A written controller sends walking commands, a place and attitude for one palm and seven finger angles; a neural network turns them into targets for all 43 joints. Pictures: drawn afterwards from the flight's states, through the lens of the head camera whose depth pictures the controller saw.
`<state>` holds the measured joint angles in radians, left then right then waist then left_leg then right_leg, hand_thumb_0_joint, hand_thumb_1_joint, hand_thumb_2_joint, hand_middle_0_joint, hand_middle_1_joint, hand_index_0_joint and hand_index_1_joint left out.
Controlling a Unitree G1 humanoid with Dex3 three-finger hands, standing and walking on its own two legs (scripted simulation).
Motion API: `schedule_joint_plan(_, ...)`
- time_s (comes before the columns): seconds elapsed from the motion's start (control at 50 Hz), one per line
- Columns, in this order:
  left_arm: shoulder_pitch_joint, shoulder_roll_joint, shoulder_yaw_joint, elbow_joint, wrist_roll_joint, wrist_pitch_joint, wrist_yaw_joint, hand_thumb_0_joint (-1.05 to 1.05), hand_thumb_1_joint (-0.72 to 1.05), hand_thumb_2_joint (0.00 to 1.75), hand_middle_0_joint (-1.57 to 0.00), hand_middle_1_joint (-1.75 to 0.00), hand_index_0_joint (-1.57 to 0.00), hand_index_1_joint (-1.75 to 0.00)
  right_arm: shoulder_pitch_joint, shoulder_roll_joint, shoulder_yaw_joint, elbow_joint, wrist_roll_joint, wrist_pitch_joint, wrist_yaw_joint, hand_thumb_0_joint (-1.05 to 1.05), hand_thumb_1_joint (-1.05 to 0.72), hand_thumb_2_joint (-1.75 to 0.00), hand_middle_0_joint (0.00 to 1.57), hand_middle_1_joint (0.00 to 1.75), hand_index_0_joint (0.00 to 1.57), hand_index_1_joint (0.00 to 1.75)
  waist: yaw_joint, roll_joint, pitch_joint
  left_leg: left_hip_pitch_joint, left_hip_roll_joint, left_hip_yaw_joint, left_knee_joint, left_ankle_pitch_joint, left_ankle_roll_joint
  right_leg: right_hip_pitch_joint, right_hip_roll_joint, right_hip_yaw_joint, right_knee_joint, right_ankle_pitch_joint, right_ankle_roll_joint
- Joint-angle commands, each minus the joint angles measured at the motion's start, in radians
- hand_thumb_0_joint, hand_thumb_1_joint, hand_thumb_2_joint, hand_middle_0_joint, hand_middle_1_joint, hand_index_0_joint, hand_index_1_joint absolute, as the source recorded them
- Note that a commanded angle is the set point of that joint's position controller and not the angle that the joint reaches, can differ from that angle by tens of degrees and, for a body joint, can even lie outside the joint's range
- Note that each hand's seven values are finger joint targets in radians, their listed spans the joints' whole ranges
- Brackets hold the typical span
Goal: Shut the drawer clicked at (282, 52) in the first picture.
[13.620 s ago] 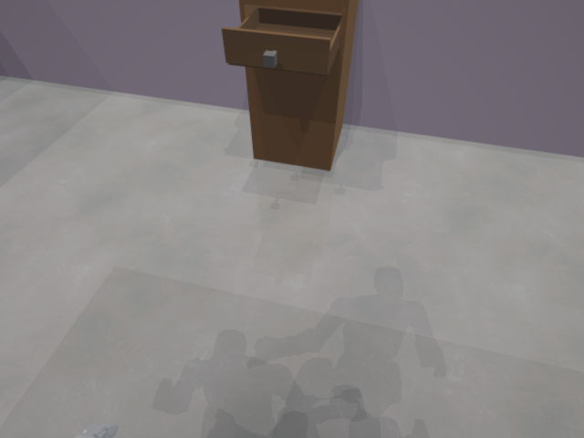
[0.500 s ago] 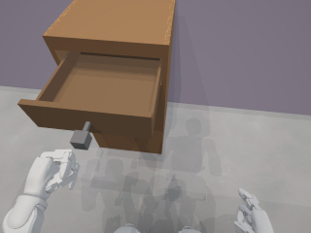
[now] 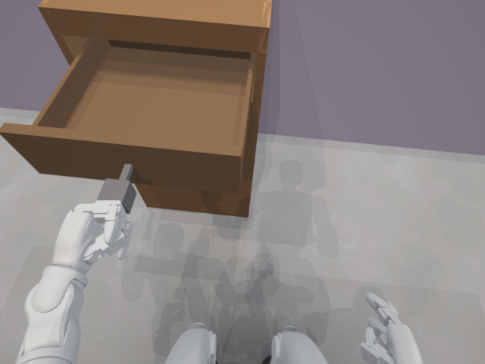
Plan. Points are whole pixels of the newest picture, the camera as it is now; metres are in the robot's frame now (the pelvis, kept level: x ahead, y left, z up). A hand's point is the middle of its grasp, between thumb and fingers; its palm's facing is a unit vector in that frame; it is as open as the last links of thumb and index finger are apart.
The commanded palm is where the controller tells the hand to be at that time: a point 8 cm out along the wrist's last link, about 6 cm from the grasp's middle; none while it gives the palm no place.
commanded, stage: bring the fist close to the handle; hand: left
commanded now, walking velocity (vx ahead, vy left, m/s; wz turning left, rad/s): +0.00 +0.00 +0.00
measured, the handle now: (121, 185) +0.39 +0.22 +0.03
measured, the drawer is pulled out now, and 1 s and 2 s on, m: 0.26 0.24 0.12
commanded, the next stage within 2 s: push the drawer shut in 0.42 s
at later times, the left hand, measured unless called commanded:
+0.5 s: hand (127, 238) +0.30 +0.19 +0.03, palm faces -0.10 -0.99 -0.05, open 3.3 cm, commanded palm +0.28 +0.25 +0.03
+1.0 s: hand (126, 226) +0.32 +0.20 +0.02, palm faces -0.09 -0.99 -0.06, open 2.6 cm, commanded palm +0.34 +0.24 +0.03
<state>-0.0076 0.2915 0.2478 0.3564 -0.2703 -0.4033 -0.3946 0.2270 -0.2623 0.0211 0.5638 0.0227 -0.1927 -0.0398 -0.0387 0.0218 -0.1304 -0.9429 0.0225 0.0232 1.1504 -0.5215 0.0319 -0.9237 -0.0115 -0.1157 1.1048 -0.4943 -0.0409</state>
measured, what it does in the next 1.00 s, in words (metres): stands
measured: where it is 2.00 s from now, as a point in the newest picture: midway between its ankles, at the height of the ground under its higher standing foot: outside the picture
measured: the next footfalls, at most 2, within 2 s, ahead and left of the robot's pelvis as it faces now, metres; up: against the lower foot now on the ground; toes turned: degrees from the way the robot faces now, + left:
none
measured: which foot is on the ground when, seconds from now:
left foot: down 0.00-1.00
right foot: down 0.00-1.00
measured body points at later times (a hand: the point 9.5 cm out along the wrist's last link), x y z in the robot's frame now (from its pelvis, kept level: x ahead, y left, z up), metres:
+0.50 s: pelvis +0.00 +0.01 +0.00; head +0.09 +0.02 +0.44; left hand +0.30 +0.24 +0.03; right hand +0.16 -0.24 -0.09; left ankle +0.02 +0.10 -0.65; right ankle +0.02 -0.10 -0.65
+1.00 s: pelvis -0.02 +0.00 -0.01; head +0.09 +0.01 +0.43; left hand +0.32 +0.25 +0.03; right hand +0.15 -0.25 -0.11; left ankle +0.02 +0.10 -0.65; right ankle +0.02 -0.10 -0.65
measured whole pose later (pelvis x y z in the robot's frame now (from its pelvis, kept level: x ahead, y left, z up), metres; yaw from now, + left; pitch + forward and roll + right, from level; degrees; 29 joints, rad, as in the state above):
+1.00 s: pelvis -0.02 +0.00 -0.01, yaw +1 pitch +19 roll -3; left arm -0.22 0.33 0.19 0.51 -0.24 -0.40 -0.36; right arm 0.21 -0.27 0.03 0.61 0.03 -0.14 -0.07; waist -0.02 0.03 -0.13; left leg -1.03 0.01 -0.02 1.21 -0.51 0.03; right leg -0.99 -0.02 -0.15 1.15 -0.49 -0.05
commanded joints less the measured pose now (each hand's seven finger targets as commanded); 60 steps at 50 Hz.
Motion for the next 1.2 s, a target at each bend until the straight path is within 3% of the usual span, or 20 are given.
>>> schedule_joint_plan(0.0,-0.134,0.160,0.073,-0.193,-0.021,-0.069,0.021,0.00,0.90,0.90,-1.40,-1.60,-1.40,-1.60,0.012,-0.143,-0.065,-0.136,0.002,-0.031,0.000,0.00,-0.90,-0.90,0.20,0.30,0.20,0.30,0.008,0.023,-0.355,0.174,-0.014,-0.068,-0.139,0.330,-0.010,0.192,0.012,0.080,-0.101,0.269,0.016)
schedule_joint_plan(0.04,-0.180,0.156,0.055,-0.216,-0.020,-0.066,0.027,0.00,0.90,0.90,-1.40,-1.60,-1.40,-1.60,0.007,-0.145,-0.064,-0.135,0.005,-0.023,-0.001,0.00,-0.90,-0.90,0.20,0.30,0.20,0.30,-0.004,0.045,-0.348,0.167,-0.013,-0.067,-0.136,0.290,-0.009,0.166,0.010,0.082,-0.108,0.232,0.017)
schedule_joint_plan(0.06,-0.192,0.161,0.049,-0.213,-0.015,-0.065,0.032,0.00,0.90,0.90,-1.40,-1.60,-1.40,-1.60,0.012,-0.149,-0.064,-0.136,0.005,-0.020,-0.003,0.00,-0.90,-0.90,0.20,0.30,0.20,0.30,-0.013,0.024,-0.334,0.163,-0.010,-0.079,-0.140,0.278,-0.008,0.149,0.016,0.076,-0.104,0.208,0.015)
schedule_joint_plan(0.1,-0.184,0.134,0.022,-0.261,-0.013,-0.065,0.038,0.00,0.90,0.90,-1.40,-1.60,-1.40,-1.60,0.007,-0.145,-0.066,-0.144,0.007,-0.017,-0.002,0.00,-0.90,-0.90,0.20,0.30,0.20,0.30,-0.004,0.065,-0.368,0.212,-0.009,-0.083,-0.153,0.281,-0.012,0.142,0.014,0.073,-0.110,0.196,0.014)
schedule_joint_plan(0.16,-0.156,0.158,0.039,-0.248,-0.012,-0.052,0.050,0.00,0.90,0.90,-1.40,-1.60,-1.40,-1.60,0.012,-0.151,-0.064,-0.143,0.006,-0.007,-0.005,0.00,-0.90,-0.90,0.20,0.30,0.20,0.30,-0.012,0.019,-0.351,0.176,-0.009,-0.084,-0.150,0.266,-0.007,0.152,0.018,0.071,-0.112,0.190,0.016)
schedule_joint_plan(0.24,-0.141,0.133,0.018,-0.284,-0.006,-0.055,0.067,0.00,0.90,0.90,-1.40,-1.60,-1.40,-1.60,0.006,-0.145,-0.064,-0.149,0.008,0.002,-0.004,0.00,-0.90,-0.90,0.20,0.30,0.20,0.30,-0.003,0.060,-0.349,0.218,-0.007,-0.091,-0.168,0.277,-0.015,0.141,0.016,0.064,-0.119,0.183,0.011)
schedule_joint_plan(0.4,-0.130,0.129,0.014,-0.251,0.005,-0.056,0.088,0.00,0.90,0.90,-1.40,-1.60,-1.40,-1.60,0.004,-0.142,-0.060,-0.155,0.006,0.024,0.000,0.00,-0.90,-0.90,0.20,0.30,0.20,0.30,-0.011,0.029,-0.293,0.167,-0.012,-0.081,-0.166,0.227,-0.011,0.142,0.018,0.068,-0.129,0.158,0.012)
schedule_joint_plan(0.48,-0.111,0.131,0.017,-0.294,0.003,-0.069,0.087,0.00,0.90,0.90,-1.40,-1.60,-1.40,-1.60,0.005,-0.138,-0.062,-0.162,0.006,0.026,0.001,0.00,-0.90,-0.90,0.20,0.30,0.20,0.30,0.002,0.069,-0.349,0.215,-0.010,-0.082,-0.165,0.292,-0.015,0.159,0.019,0.068,-0.116,0.205,0.009)
schedule_joint_plan(0.5,-0.085,0.123,0.012,-0.295,-0.002,-0.067,0.085,0.00,0.90,0.90,-1.40,-1.60,-1.40,-1.60,0.009,-0.138,-0.062,-0.164,0.005,0.026,0.004,0.00,-0.90,-0.90,0.20,0.30,0.20,0.30,0.002,0.052,-0.349,0.216,-0.011,-0.081,-0.165,0.308,-0.015,0.173,0.018,0.067,-0.118,0.223,0.010)
schedule_joint_plan(0.56,-0.165,0.141,0.018,-0.266,0.003,-0.069,0.089,0.00,0.90,0.90,-1.40,-1.60,-1.40,-1.60,0.012,-0.144,-0.060,-0.146,0.004,0.029,-0.002,0.00,-0.90,-0.90,0.20,0.30,0.20,0.30,-0.023,0.021,-0.307,0.169,-0.010,-0.082,-0.147,0.270,-0.009,0.144,0.022,0.069,-0.115,0.202,0.012)
schedule_joint_plan(0.62,-0.192,0.149,0.034,-0.226,0.004,-0.071,0.085,0.00,0.90,0.90,-1.40,-1.60,-1.40,-1.60,0.010,-0.143,-0.062,-0.138,0.005,0.031,-0.003,0.00,-0.90,-0.90,0.20,0.30,0.20,0.30,-0.017,0.036,-0.317,0.157,-0.015,-0.070,-0.140,0.255,-0.010,0.157,0.018,0.083,-0.120,0.202,0.013)
schedule_joint_plan(0.66,-0.288,0.165,0.033,-0.206,0.005,-0.073,0.079,0.00,0.90,0.90,-1.40,-1.60,-1.40,-1.60,0.012,-0.148,-0.058,-0.125,0.006,0.033,-0.010,0.00,-0.90,-0.90,0.20,0.30,0.20,0.30,-0.042,0.015,-0.301,0.138,-0.013,-0.076,-0.128,0.232,-0.005,0.132,0.020,0.082,-0.117,0.181,0.015)
schedule_joint_plan(0.68,-0.322,0.169,0.032,-0.195,0.008,-0.074,0.075,0.00,0.90,0.90,-1.40,-1.60,-1.40,-1.60,0.007,-0.147,-0.057,-0.120,0.006,0.032,-0.012,0.00,-0.90,-0.90,0.20,0.30,0.20,0.30,-0.036,0.049,-0.312,0.144,-0.013,-0.075,-0.129,0.219,-0.007,0.124,0.018,0.088,-0.117,0.165,0.014)
schedule_joint_plan(0.7,-0.359,0.143,0.008,-0.183,0.005,-0.070,0.070,0.00,0.90,0.90,-1.40,-1.60,-1.40,-1.60,0.009,-0.144,-0.055,-0.116,0.007,0.030,-0.015,0.00,-0.90,-0.90,0.20,0.30,0.20,0.30,-0.047,0.047,-0.315,0.148,-0.015,-0.074,-0.126,0.216,-0.006,0.123,0.016,0.088,-0.121,0.165,0.015)
schedule_joint_plan(0.74,-0.418,0.173,0.023,-0.161,0.004,-0.067,0.066,0.00,0.90,0.90,-1.40,-1.60,-1.40,-1.60,0.013,-0.152,-0.056,-0.102,0.008,0.027,-0.022,0.00,-0.90,-0.90,0.20,0.30,0.20,0.30,-0.050,0.045,-0.329,0.152,-0.013,-0.079,-0.123,0.203,-0.006,0.115,0.015,0.089,-0.123,0.147,0.014)
schedule_joint_plan(0.76,-0.460,0.159,-0.004,-0.167,0.004,-0.067,0.062,0.00,0.90,0.90,-1.40,-1.60,-1.40,-1.60,0.013,-0.152,-0.053,-0.098,0.008,0.024,-0.025,0.00,-0.90,-0.90,0.20,0.30,0.20,0.30,-0.063,0.055,-0.331,0.152,-0.013,-0.083,-0.116,0.202,-0.002,0.098,0.016,0.089,-0.120,0.143,0.014)
schedule_joint_plan(0.86,-0.591,0.153,-0.036,-0.130,0.005,-0.056,0.055,0.00,0.90,0.90,-1.40,-1.60,-1.40,-1.60,0.022,-0.158,-0.050,-0.072,0.012,0.013,-0.035,0.00,-0.90,-0.90,0.20,0.30,0.20,0.30,-0.076,0.064,-0.364,0.181,-0.013,-0.096,-0.116,0.176,-0.002,0.071,0.014,0.088,-0.127,0.113,0.013)
schedule_joint_plan(1.02,-0.774,0.167,-0.053,-0.005,0.021,-0.051,0.069,0.00,0.90,0.90,-1.40,-1.60,-1.40,-1.60,0.030,-0.156,-0.039,-0.048,0.018,0.020,-0.040,0.00,-0.90,-0.90,0.20,0.30,0.20,0.30,-0.091,0.049,-0.335,0.138,-0.019,-0.090,-0.124,0.069,0.000,0.057,0.012,0.105,-0.154,0.026,0.014)
schedule_joint_plan(1.06,-0.816,0.209,-0.026,0.032,0.027,-0.055,0.073,0.00,0.90,0.90,-1.40,-1.60,-1.40,-1.60,0.041,-0.163,-0.037,-0.042,0.016,0.022,-0.042,0.00,-0.90,-0.90,0.20,0.30,0.20,0.30,-0.090,0.044,-0.345,0.128,-0.018,-0.095,-0.121,0.061,0.001,0.054,0.014,0.103,-0.145,0.016,0.010)
schedule_joint_plan(1.18,-0.874,0.235,0.003,0.116,0.039,-0.064,0.077,0.00,0.90,0.90,-1.40,-1.60,-1.40,-1.60,0.064,-0.162,-0.036,-0.038,0.014,0.038,-0.032,0.00,-0.90,-0.90,0.20,0.30,0.20,0.30,-0.078,0.072,-0.384,0.144,-0.019,-0.094,-0.127,0.084,-0.003,0.066,0.015,0.106,-0.146,0.031,0.008)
